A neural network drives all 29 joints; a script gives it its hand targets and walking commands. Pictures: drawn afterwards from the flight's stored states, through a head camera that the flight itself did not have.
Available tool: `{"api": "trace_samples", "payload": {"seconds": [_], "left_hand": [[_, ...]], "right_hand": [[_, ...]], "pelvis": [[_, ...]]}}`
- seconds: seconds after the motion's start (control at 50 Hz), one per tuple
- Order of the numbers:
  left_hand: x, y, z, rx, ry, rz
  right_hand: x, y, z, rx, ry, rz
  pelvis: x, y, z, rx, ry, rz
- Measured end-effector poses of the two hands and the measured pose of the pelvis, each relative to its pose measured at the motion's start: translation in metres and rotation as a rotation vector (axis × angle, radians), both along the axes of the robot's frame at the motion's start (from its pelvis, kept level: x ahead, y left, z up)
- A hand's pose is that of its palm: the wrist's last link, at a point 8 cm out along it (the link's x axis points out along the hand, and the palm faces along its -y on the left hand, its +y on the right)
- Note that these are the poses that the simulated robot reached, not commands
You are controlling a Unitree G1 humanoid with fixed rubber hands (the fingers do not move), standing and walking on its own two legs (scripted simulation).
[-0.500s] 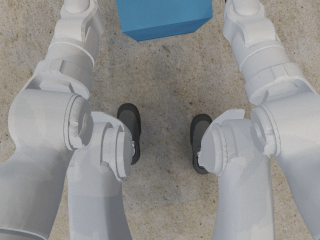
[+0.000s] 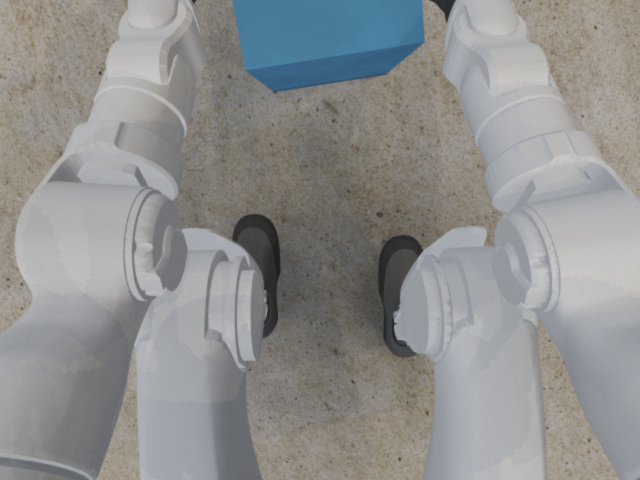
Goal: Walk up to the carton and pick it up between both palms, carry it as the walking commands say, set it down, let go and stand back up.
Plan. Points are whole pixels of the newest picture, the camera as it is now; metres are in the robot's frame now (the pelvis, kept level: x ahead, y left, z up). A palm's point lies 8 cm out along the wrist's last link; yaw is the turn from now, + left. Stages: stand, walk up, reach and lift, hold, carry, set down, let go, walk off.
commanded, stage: reach and lift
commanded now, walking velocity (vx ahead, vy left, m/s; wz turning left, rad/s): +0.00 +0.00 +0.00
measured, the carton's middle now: out of the picture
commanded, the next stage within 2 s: none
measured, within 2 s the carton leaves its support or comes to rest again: leaves its support in 0.36 s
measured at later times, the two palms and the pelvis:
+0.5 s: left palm out of the picture +0.54 +0.18 -0.15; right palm out of the picture +0.55 -0.07 -0.16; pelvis -0.01 +0.01 +0.00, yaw -1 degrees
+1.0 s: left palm out of the picture +0.53 +0.19 -0.09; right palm out of the picture +0.53 -0.05 -0.10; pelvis -0.02 +0.01 +0.01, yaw +0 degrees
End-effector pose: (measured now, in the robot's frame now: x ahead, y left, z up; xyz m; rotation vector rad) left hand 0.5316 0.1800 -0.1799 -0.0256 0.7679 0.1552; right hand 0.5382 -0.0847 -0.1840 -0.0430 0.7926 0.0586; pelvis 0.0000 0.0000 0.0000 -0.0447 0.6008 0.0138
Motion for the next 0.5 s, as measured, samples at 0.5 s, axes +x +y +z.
{"api": "trace_samples", "payload": {"seconds": [0.5], "left_hand": [[0.013, 0.002, 0.026, 0.019, -0.028, 0.036]], "right_hand": [[0.007, 0.01, 0.022, -0.062, -0.025, -0.028]], "pelvis": [[-0.009, 0.008, 0.003, 0.006, -0.096, -0.02]]}}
